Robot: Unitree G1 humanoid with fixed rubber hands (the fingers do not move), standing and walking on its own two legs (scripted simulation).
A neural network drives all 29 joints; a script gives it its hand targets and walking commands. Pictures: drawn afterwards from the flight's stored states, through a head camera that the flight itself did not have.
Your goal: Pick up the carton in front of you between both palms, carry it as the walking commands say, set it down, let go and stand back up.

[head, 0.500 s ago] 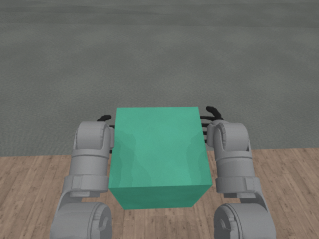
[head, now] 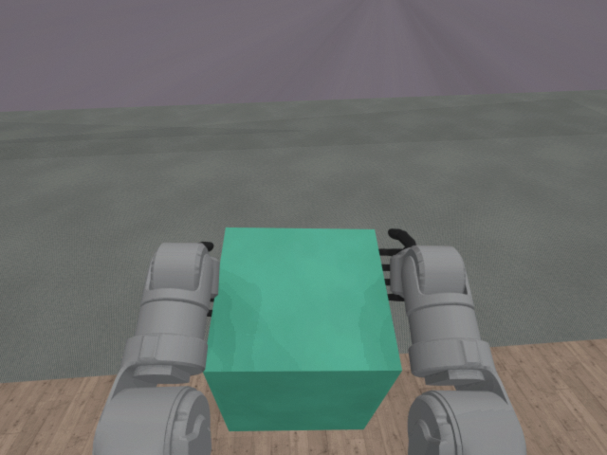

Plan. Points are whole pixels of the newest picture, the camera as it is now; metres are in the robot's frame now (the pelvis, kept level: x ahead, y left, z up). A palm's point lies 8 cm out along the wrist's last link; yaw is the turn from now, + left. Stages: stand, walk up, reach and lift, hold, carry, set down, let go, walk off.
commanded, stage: carry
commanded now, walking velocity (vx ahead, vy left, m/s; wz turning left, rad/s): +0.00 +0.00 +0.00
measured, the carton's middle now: (298, 334) +0.33 +0.01 +0.04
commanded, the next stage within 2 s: none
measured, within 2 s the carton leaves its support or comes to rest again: neither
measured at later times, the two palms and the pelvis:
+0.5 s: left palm (199, 286) +0.31 +0.13 +0.15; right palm (415, 278) +0.33 -0.15 +0.14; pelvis -0.02 -0.01 -0.01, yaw -1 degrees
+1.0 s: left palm (185, 261) +0.38 +0.17 +0.14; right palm (379, 246) +0.39 -0.11 +0.15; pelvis +0.03 +0.02 +0.00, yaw +0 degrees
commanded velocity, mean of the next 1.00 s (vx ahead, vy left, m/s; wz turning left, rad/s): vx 0.00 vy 0.00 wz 0.00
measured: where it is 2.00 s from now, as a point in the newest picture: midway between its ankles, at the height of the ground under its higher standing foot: outside the picture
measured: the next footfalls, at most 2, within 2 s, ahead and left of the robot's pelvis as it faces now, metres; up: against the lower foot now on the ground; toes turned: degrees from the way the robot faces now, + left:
left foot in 1.82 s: +0.18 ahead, +0.28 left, +0.00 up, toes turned +2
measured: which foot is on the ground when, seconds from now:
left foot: down 0.00-1.00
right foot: down 0.00-1.00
